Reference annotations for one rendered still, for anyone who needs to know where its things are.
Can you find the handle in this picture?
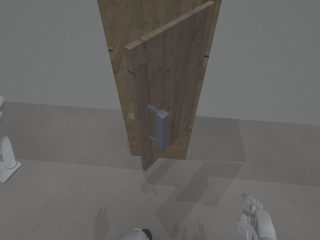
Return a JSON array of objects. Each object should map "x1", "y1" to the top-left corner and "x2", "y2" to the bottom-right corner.
[{"x1": 147, "y1": 104, "x2": 169, "y2": 151}]

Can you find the left robot thigh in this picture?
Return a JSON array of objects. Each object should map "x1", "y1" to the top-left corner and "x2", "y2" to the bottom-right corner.
[{"x1": 117, "y1": 230, "x2": 149, "y2": 240}]

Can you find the robot left foot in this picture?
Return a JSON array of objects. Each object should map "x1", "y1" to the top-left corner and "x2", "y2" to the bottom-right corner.
[{"x1": 142, "y1": 229, "x2": 152, "y2": 240}]

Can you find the robot right hand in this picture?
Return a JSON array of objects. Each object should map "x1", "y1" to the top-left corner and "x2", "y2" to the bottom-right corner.
[{"x1": 237, "y1": 193, "x2": 277, "y2": 240}]

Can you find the robot left hand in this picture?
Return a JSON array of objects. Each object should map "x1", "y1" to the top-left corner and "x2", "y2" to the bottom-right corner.
[{"x1": 0, "y1": 96, "x2": 21, "y2": 186}]

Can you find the cupboard door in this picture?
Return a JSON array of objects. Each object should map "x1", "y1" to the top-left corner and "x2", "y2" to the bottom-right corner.
[{"x1": 124, "y1": 0, "x2": 216, "y2": 172}]

